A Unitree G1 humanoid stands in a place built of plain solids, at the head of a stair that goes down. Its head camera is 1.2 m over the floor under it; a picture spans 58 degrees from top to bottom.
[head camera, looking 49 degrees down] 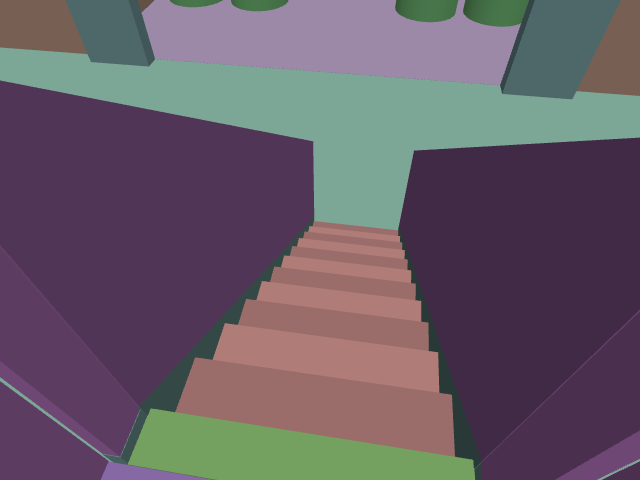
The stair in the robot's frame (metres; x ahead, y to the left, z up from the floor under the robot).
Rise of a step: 0.19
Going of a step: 0.24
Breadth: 0.87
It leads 9 degrees to the right of straight ahead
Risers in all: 12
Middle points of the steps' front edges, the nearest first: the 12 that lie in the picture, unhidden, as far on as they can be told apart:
0.37 0.04 0.00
0.61 0.00 -0.18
0.85 -0.04 -0.37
1.09 -0.07 -0.55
1.33 -0.11 -0.74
1.57 -0.15 -0.92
1.81 -0.18 -1.11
2.05 -0.22 -1.29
2.29 -0.25 -1.48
2.53 -0.29 -1.66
2.77 -0.33 -1.85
3.01 -0.36 -2.03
